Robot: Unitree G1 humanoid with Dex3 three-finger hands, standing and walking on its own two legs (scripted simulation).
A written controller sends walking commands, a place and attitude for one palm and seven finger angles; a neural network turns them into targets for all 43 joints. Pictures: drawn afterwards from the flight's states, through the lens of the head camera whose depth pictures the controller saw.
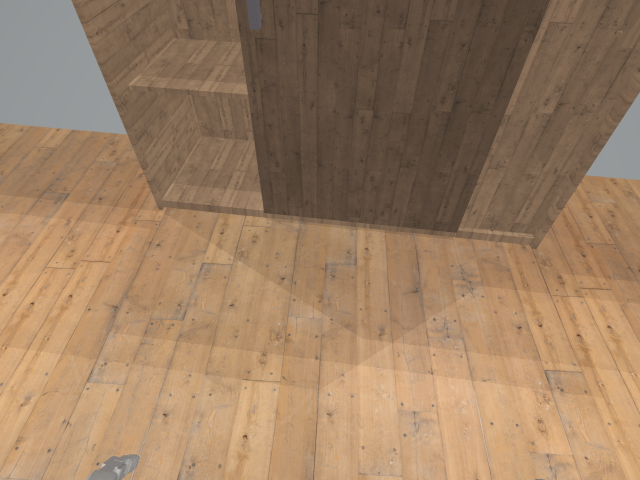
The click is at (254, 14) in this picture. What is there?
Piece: wardrobe's sliding door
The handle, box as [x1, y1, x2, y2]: [246, 0, 261, 29]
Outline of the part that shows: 246,0 249,28 259,29 261,26 259,2 258,0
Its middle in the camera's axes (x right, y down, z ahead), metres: -0.18 -0.72 +0.96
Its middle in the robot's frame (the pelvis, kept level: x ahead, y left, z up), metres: +1.22 +0.26 +0.24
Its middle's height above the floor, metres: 1.01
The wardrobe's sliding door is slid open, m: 0.48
